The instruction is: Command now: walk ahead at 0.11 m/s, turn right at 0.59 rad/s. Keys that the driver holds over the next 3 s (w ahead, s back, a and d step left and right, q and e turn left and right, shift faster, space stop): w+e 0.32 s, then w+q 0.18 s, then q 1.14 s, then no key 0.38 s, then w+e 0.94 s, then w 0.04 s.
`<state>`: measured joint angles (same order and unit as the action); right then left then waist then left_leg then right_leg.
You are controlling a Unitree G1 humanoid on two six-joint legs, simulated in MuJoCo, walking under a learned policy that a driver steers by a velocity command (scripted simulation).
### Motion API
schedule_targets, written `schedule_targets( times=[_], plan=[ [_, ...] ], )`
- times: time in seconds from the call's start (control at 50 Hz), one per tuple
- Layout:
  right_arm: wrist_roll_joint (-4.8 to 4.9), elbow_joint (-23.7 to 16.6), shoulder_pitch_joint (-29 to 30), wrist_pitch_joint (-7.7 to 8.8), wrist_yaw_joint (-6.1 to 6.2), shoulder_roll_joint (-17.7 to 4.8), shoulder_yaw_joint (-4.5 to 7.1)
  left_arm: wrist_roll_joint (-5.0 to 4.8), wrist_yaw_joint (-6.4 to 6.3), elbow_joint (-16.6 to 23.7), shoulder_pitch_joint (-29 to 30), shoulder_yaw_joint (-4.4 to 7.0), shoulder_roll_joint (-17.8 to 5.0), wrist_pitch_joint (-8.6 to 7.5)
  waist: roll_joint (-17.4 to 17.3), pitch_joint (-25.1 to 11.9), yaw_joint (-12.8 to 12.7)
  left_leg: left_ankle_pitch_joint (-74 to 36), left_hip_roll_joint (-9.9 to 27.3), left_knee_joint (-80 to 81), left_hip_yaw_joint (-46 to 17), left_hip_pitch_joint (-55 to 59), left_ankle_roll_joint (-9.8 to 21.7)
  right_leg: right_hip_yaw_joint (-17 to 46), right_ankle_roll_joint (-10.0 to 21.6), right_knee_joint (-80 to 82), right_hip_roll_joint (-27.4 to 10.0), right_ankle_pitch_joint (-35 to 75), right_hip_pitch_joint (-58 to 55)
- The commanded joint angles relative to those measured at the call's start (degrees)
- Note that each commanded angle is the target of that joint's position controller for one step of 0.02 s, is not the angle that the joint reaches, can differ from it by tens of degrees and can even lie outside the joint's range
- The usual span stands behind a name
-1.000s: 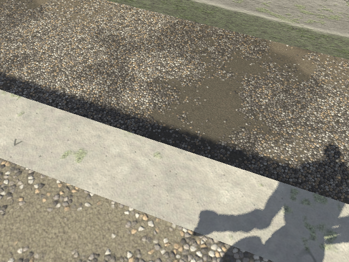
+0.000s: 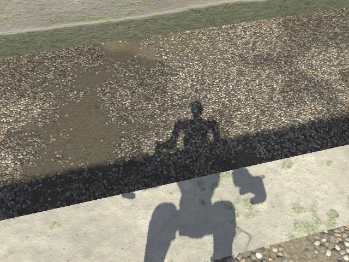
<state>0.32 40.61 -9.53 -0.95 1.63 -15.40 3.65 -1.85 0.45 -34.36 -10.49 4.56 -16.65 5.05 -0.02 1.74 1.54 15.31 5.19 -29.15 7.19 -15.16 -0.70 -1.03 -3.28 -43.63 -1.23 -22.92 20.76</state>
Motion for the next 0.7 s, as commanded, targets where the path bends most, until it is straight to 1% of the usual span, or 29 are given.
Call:
schedule_targets(
  times=[0.02,0.04,0.06,0.08,0.1,0.12,0.14,0.16,0.18,0.2,0.22,0.28,0.32,0.34,0.38,0.4,0.42,0.46,0.48,0.5,0.52,0.54,0.56,0.58,0.6,0.62,0.64,0.66,0.7],
  plan=[
    [1.74,-2.38,0.35,0.64,-0.37,-11.76,3.60,-0.16,0.81,3.11,-2.77,1.75,-4.30,-0.42,-9.62,-6.60,-1.70,-7.33,12.39,5.57,-8.72,3.78,10.20,-5.25,4.34,14.11,2.60,6.54,-7.28],
    [1.72,-1.74,-0.33,0.80,-0.53,-9.35,2.99,-0.40,0.60,0.91,-7.58,2.52,-5.39,-0.60,-6.89,-7.16,-3.27,2.08,10.13,1.03,-5.89,-2.79,7.45,-4.42,6.51,17.61,3.91,6.22,-16.01],
    [0.44,-2.54,1.21,1.10,-1.17,-4.93,1.64,-0.74,0.00,-0.76,-13.76,3.96,-9.66,-1.08,5.30,-6.67,-5.06,12.92,4.87,-15.40,0.92,-16.28,2.42,10.95,11.10,23.08,-5.50,1.51,-25.88],
    [-0.85,-7.71,7.04,2.23,-1.15,-3.62,1.05,0.04,0.09,0.23,-16.22,5.03,-17.04,-2.53,17.96,-4.52,-6.64,23.45,-5.49,-29.48,-0.93,-36.50,-1.16,39.26,22.79,28.48,-19.44,-5.34,-28.50],
    [0.57,-8.63,11.52,3.79,-1.24,-6.77,1.95,1.80,0.28,0.50,-14.95,3.72,-13.22,-4.51,11.87,-3.03,-8.66,21.25,-3.42,-36.01,-10.20,-38.82,-0.31,42.22,25.47,33.01,-20.65,-11.38,-24.72],
    [1.72,-8.41,10.49,4.71,-1.85,-8.92,2.74,2.03,-0.15,0.25,-11.57,2.33,-9.94,-5.51,11.41,0.14,-5.78,15.59,-1.87,-36.58,-11.27,-38.94,0.93,37.66,22.85,33.27,-18.38,-14.14,-22.17],
    [1.16,-6.60,8.05,5.27,-2.10,-9.46,3.15,1.44,-0.62,0.65,-8.88,1.60,-8.07,-5.96,9.11,1.32,-3.96,10.07,-0.76,-35.38,-11.07,-37.54,1.10,32.64,20.19,32.68,-15.56,-13.09,-20.35],
    [0.03,-5.74,7.05,5.72,-2.12,-9.66,3.31,1.03,-1.05,0.92,-6.85,1.11,-7.18,-5.94,8.57,1.52,-3.16,5.18,-0.44,-32.33,-10.99,-35.92,0.54,29.17,18.50,32.90,-13.44,-9.37,-19.00],
    [-0.52,-5.32,6.74,6.18,-2.31,-8.90,3.21,1.32,-1.50,1.21,-6.36,0.86,-6.93,-5.97,8.49,1.31,-2.70,0.54,-0.79,-30.44,-10.52,-32.89,-0.11,26.19,17.55,33.41,-11.32,-5.19,-17.15],
    [-0.58,-5.01,6.87,6.61,-2.53,-7.88,2.92,1.66,-1.83,1.07,-6.91,0.88,-7.06,-6.10,7.53,0.75,-2.72,-3.69,-1.77,-28.67,-9.58,-31.09,-0.76,24.16,17.14,33.63,-10.08,-0.89,-16.40],
    [-0.53,-4.82,7.31,6.91,-2.69,-6.78,2.56,1.72,-2.13,0.72,-7.76,1.00,-7.34,-6.26,6.56,0.31,-2.90,-7.03,-2.41,-25.72,-9.12,-29.76,-1.29,22.24,16.82,33.32,-9.32,3.12,-16.14],
    [-0.31,-5.29,11.16,7.49,-2.95,-4.22,1.53,1.05,-2.55,-0.71,-10.29,1.53,-8.36,-6.59,6.46,0.79,-4.52,-13.10,-4.62,-13.48,-8.63,-23.62,-2.32,18.10,15.52,31.78,-7.24,9.83,-13.22],
    [0.10,-6.07,13.70,7.48,-3.15,-4.06,1.29,0.63,-2.67,-1.70,-11.78,2.00,-9.31,-6.70,7.49,1.62,-5.43,-14.05,-5.71,-7.99,-8.99,-20.12,-2.85,18.04,15.25,31.11,-6.97,11.22,-11.30],
    [0.32,-5.92,13.63,7.49,-3.47,-3.98,1.12,0.54,-2.56,-2.32,-12.28,1.88,-9.01,-6.79,7.75,1.47,-5.58,-14.33,-5.63,-6.00,-8.66,-18.72,-2.84,17.52,15.22,30.95,-7.45,11.62,-11.61],
    [0.65,-5.89,13.62,7.52,-4.00,-4.46,1.00,0.55,-2.37,-3.89,-14.17,1.56,-8.45,-7.01,7.76,1.90,-6.16,-15.57,-5.16,-3.85,-8.43,-16.14,-1.87,18.11,15.34,30.01,-9.04,13.51,-12.25],
    [1.10,-6.03,13.47,7.54,-4.13,-4.75,1.09,0.52,-2.27,-4.53,-14.70,1.48,-8.30,-7.20,7.94,2.18,-6.06,-14.33,-4.77,-2.74,-8.57,-15.74,-0.97,18.78,15.17,29.59,-10.21,14.19,-13.60],
    [1.21,-6.08,13.04,7.56,-4.23,-5.28,1.18,0.53,-2.17,-4.94,-14.65,1.52,-8.52,-7.23,8.40,2.52,-5.77,-12.63,-4.53,-2.01,-8.37,-15.61,0.10,19.11,14.91,29.19,-11.25,15.92,-15.19],
    [0.96,-5.52,10.65,7.51,-4.26,-6.20,1.50,0.56,-2.06,-5.48,-14.15,1.51,-8.70,-7.13,8.73,1.78,-4.56,-9.06,-5.23,-0.30,-6.51,-12.93,2.69,18.27,14.19,26.23,-12.04,24.36,-18.16],
    [0.18,-4.21,6.39,7.46,-4.03,-6.73,2.16,0.45,-2.12,-5.48,-13.50,1.34,-8.38,-7.08,7.91,-0.19,-2.29,-9.92,-6.78,1.98,-4.77,-7.03,4.09,16.06,13.10,20.91,-10.16,34.42,-18.52],
    [-0.27,-2.44,-0.47,7.40,-3.85,-8.36,2.99,0.63,-2.37,-5.39,-13.22,0.86,-7.15,-6.96,5.45,-5.95,0.65,-13.79,-6.03,1.74,-6.15,3.64,6.10,12.18,11.18,10.67,-7.02,42.06,-16.49],
    [-1.25,-1.72,-8.56,7.44,-3.95,-12.07,3.57,2.12,-2.93,-4.05,-14.66,-0.17,-4.91,-7.02,-3.28,-15.20,2.51,-26.36,3.81,-0.40,-20.33,20.37,11.14,9.40,7.91,-6.92,-2.30,30.10,-6.19],
    [-0.93,0.40,-12.56,6.74,-4.36,-15.01,4.10,1.71,-3.23,-4.23,-21.20,-0.91,-1.74,-7.46,-18.88,-21.23,0.18,-24.20,14.91,6.54,-44.50,33.16,21.01,6.72,2.89,-26.87,7.21,-7.63,11.12],
    [1.31,-0.80,-9.90,6.27,-4.61,-10.17,2.76,1.87,-3.05,-4.59,-18.86,-0.16,-6.76,-7.90,-11.74,-17.24,0.88,-20.55,14.80,9.68,-47.53,30.33,20.69,9.65,2.33,-33.56,4.85,-11.89,16.85],
    [1.14,-1.76,-5.70,5.67,-4.21,-7.95,1.93,1.23,-2.86,-3.31,-12.53,0.43,-8.25,-7.99,-6.73,-9.97,1.04,-23.74,13.07,8.50,-38.75,23.39,18.89,8.32,2.13,-35.07,2.52,-8.72,19.50],
    [0.29,-2.65,-2.91,5.14,-3.86,-6.64,1.20,1.71,-3.08,-2.34,-7.95,0.16,-7.74,-8.14,-1.54,-6.94,0.70,-30.52,10.24,8.04,-32.31,17.09,17.16,7.19,1.84,-33.20,0.69,-5.52,18.39],
    [-0.41,-3.11,-0.91,4.75,-3.47,-5.80,0.69,2.59,-3.36,-1.57,-5.88,0.31,-7.25,-8.13,-0.55,-4.97,-0.30,-38.47,7.78,7.77,-27.98,11.87,16.20,7.02,1.28,-29.19,-0.64,-2.90,16.60],
    [-1.07,-3.21,-0.37,4.65,-3.05,-5.48,0.40,2.76,-3.44,-1.38,-6.46,0.29,-6.47,-7.95,-2.60,-5.24,-1.80,-42.45,5.84,8.47,-25.46,8.71,15.57,7.10,0.96,-25.93,-1.41,-0.85,13.24],
    [-1.03,-2.70,-1.14,4.46,-2.67,-6.02,0.56,2.14,-3.62,-1.76,-7.59,0.10,-5.47,-7.41,-4.54,-5.91,-2.45,-45.03,4.96,8.68,-24.81,7.58,15.72,6.96,0.55,-23.99,-0.81,0.02,11.49],
    [-1.01,-2.18,-2.47,3.98,-1.91,-8.07,1.15,2.13,-4.23,-1.83,-7.58,-0.40,-4.40,-6.31,-5.59,-7.23,-2.99,-49.77,4.85,8.29,-23.69,6.29,16.75,6.38,-0.68,-19.82,0.29,0.68,10.04]
  ],
)
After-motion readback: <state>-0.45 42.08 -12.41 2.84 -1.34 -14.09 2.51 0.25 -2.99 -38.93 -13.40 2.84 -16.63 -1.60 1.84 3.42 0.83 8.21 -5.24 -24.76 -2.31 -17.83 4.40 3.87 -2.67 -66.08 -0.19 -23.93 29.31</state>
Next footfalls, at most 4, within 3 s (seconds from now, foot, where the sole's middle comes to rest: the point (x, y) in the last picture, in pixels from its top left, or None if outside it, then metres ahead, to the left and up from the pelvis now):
0.06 right None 0.01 -0.12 -0.77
0.50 left None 0.31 0.05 -0.77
1.02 right None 0.36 -0.17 -0.77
1.44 left None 0.25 0.07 -0.77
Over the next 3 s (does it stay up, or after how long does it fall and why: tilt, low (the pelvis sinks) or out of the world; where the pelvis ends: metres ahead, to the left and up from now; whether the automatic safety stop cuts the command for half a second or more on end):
stays up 0.50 -0.03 -0.01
